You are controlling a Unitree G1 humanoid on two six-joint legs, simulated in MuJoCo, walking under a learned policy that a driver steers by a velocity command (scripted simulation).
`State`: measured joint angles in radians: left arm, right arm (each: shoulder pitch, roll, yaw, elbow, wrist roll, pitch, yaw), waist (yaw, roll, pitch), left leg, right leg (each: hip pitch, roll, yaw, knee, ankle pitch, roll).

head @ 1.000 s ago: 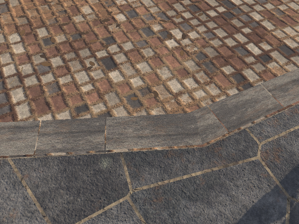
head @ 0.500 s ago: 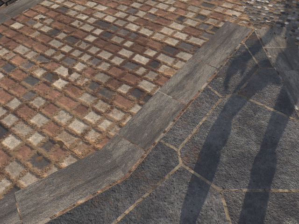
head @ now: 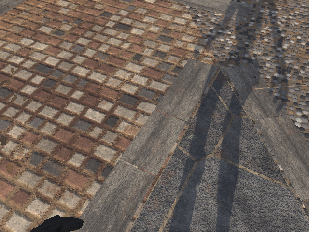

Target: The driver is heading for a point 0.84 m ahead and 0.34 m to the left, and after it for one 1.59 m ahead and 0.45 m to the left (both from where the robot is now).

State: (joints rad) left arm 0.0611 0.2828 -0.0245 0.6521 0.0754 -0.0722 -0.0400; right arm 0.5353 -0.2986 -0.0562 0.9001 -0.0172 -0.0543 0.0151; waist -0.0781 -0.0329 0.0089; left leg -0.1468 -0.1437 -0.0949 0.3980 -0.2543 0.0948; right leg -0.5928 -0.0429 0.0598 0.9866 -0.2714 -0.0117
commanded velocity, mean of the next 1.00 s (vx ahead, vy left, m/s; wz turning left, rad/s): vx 0.94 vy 0.00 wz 0.78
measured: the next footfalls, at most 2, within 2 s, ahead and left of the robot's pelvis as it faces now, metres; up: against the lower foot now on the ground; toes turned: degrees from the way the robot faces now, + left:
right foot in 0.18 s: +0.36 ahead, -0.15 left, +0.00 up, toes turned +12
left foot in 0.62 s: +0.69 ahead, +0.16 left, +0.00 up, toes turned +37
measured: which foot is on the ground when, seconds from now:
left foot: down 0.00-0.18, up 0.20-0.60, down 0.62-1.00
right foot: up 0.00-0.16, down 0.18-0.62, up 0.64-1.00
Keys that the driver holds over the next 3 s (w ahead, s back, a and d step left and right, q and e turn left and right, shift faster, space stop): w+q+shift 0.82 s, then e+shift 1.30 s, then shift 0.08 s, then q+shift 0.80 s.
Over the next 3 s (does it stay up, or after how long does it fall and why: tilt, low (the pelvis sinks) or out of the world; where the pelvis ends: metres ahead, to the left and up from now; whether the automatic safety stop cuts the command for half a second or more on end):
stays up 1.11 0.35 -0.01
